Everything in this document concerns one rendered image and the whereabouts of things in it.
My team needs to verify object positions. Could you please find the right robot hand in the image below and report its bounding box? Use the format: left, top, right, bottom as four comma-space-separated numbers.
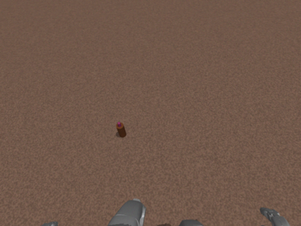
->
260, 208, 290, 226

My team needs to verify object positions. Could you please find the bottle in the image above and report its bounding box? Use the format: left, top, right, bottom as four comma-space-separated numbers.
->
116, 122, 126, 137

